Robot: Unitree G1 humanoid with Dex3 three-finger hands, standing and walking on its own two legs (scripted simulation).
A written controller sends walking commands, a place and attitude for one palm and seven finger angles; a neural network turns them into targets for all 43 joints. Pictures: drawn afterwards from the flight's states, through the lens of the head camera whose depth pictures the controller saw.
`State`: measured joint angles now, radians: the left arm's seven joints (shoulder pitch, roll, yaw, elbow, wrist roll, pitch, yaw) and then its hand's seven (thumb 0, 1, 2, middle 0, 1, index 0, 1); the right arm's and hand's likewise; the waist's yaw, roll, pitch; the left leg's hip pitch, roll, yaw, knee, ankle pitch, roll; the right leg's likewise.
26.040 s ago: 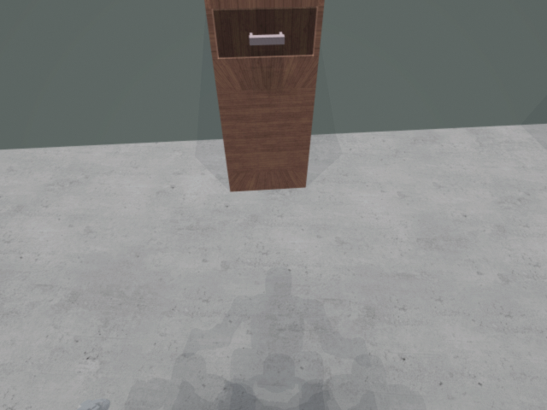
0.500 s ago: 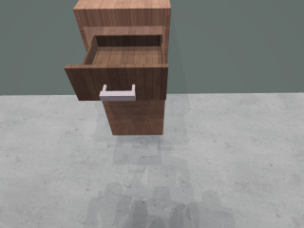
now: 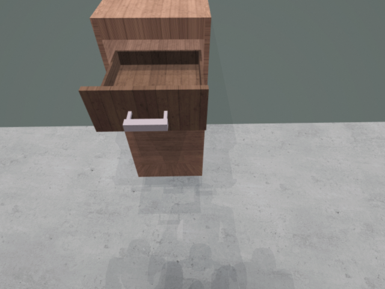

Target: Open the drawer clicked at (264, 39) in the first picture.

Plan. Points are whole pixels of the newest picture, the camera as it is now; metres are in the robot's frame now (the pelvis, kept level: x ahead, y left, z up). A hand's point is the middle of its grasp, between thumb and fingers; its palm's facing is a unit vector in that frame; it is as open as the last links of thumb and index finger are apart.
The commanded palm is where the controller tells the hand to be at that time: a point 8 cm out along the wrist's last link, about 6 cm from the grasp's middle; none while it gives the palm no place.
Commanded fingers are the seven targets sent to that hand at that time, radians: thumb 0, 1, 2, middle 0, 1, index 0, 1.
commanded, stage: look to check the result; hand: left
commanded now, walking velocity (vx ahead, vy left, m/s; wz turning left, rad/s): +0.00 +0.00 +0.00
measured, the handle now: (146, 119) +0.55 +0.16 +0.02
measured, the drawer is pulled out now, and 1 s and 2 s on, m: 0.30 0.30 0.30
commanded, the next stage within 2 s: stand and wait in 0.58 s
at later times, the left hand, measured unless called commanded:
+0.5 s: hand out of the picture +0.01 +0.17 -0.17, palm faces +0.04 -0.98 -0.20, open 7.4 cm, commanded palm none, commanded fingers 0.00 0.90 0.90 -0.20 -0.30 -0.20 -0.30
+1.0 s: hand out of the picture +0.04 +0.17 -0.17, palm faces +0.04 -0.98 -0.21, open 7.4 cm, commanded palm none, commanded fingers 0.00 0.90 0.90 -0.20 -0.30 -0.20 -0.30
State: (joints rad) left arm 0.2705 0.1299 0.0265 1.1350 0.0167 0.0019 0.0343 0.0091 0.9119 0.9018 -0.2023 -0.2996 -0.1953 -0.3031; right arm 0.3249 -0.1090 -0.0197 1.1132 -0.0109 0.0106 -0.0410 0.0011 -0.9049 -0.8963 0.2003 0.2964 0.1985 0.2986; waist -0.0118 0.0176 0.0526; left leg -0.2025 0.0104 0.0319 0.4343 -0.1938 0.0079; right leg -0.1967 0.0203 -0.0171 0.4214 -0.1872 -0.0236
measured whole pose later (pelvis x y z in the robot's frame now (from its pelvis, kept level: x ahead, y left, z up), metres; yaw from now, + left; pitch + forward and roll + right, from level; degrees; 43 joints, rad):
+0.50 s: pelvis +0.01 +0.00 +0.00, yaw +0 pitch -2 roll +0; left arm 0.25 0.14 0.03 1.14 0.02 0.00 0.03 0.01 0.90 0.90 -0.20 -0.30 -0.19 -0.30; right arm 0.28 -0.13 -0.02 1.11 -0.01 0.01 -0.04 0.00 -0.90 -0.90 0.20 0.30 0.20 0.30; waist -0.01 0.02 0.07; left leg -0.19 0.01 0.03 0.42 -0.20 0.00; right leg -0.19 0.02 -0.02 0.41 -0.19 -0.03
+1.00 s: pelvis +0.02 -0.01 +0.00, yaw +0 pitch -2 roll +0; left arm 0.22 0.15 0.03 1.14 0.01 0.00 0.03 0.01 0.91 0.90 -0.20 -0.30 -0.20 -0.30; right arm 0.25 -0.14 -0.02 1.12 -0.01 0.01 -0.04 0.00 -0.91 -0.90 0.20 0.30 0.20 0.30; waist -0.01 0.02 0.07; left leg -0.16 0.02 0.02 0.40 -0.21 -0.01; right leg -0.16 0.03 -0.03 0.39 -0.21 -0.04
